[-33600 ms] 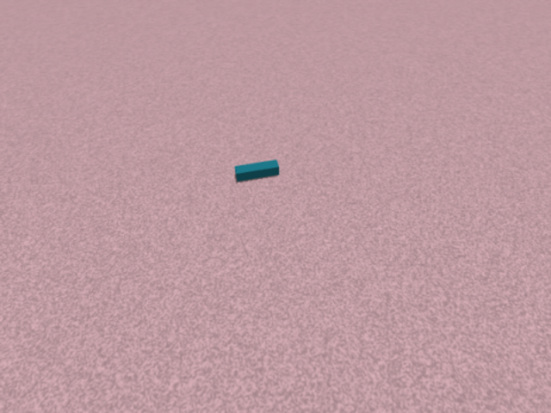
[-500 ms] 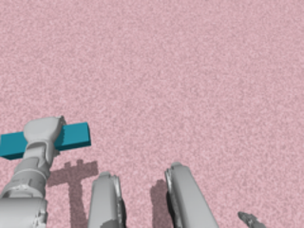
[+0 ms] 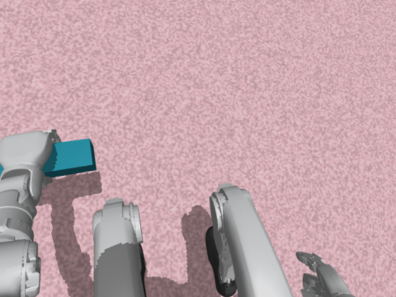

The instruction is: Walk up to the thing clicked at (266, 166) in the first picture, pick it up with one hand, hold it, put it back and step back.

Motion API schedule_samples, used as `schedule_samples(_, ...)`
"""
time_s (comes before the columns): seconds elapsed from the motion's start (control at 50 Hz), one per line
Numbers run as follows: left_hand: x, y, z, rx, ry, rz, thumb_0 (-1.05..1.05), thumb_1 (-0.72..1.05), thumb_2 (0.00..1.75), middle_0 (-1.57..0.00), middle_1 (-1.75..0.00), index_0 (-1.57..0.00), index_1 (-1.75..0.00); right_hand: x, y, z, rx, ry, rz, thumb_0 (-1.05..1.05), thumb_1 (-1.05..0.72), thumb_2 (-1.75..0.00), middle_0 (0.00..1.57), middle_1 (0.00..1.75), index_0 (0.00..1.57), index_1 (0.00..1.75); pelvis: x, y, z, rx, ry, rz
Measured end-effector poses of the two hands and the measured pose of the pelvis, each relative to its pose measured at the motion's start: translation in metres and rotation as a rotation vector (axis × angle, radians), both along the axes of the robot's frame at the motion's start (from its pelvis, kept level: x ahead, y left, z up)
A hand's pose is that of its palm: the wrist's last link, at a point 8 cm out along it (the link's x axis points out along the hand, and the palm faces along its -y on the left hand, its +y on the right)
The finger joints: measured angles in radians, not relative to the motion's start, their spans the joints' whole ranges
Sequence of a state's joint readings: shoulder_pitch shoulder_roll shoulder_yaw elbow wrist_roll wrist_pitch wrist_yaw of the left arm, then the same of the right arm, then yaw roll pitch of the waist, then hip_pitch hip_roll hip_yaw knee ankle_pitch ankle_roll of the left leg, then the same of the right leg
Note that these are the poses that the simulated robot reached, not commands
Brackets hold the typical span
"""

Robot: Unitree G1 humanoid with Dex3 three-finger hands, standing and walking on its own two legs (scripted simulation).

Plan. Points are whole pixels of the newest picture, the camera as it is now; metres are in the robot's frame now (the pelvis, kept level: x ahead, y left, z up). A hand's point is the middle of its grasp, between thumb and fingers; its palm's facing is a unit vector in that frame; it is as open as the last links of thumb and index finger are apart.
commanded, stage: crouch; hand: left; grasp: from above
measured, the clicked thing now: (36, 163) +0.41 +0.31 -0.20
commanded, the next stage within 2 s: lower in 0.52 s
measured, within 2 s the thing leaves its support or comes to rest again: rests again in 1.70 s
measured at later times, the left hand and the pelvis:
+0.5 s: hand (51, 166) +0.41 +0.29 -0.25, palm faces -0.45 -0.08 -0.89, open 9.3 cm; pelvis -0.01 -0.01 -0.07, yaw -1 degrees
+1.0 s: hand (60, 171) +0.41 +0.30 -0.31, palm faces -0.48 -0.11 -0.87, open 9.3 cm; pelvis -0.01 +0.00 -0.11, yaw -3 degrees
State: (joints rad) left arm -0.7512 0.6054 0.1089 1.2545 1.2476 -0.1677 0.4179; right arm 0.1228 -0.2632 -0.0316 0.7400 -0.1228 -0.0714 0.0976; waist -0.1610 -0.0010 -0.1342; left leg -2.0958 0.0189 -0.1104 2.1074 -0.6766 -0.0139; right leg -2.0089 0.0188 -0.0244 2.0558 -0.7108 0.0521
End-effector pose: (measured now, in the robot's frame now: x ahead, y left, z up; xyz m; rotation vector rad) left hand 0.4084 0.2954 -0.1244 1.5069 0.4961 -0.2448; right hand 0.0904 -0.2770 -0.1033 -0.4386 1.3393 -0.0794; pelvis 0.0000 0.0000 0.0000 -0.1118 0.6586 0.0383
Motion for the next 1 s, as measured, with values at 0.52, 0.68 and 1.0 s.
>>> schedule_samples(0.52,0.009,0.000,-0.069,-0.015,0.001,-0.002,-0.06,0.04,0.60,-0.67,-0.69,-0.72,-0.64,-0.049,-0.002,-0.071,0.025,0.103,-0.034,0.00,-0.90,-0.90,0.21,0.30,0.21,0.30,-0.012,-0.006,-0.072,0.001,-0.050,-0.027)
schedule_samples(0.68,0.013,0.004,-0.079,-0.011,0.016,0.014,-0.06,0.04,0.60,-0.67,-0.69,-0.72,-0.64,-0.043,0.001,-0.081,0.030,0.097,-0.017,0.00,-0.91,-0.90,0.21,0.30,0.20,0.30,-0.011,-0.005,-0.081,-0.004,-0.055,-0.030)
schedule_samples(1.0,0.009,0.004,-0.128,-0.057,0.028,-0.007,-0.06,0.03,0.61,-0.68,-0.68,-0.73,-0.64,-0.036,-0.005,-0.093,-0.010,0.122,0.032,0.00,-0.90,-0.90,0.21,0.30,0.21,0.30,-0.007,-0.005,-0.106,-0.021,-0.088,-0.042)
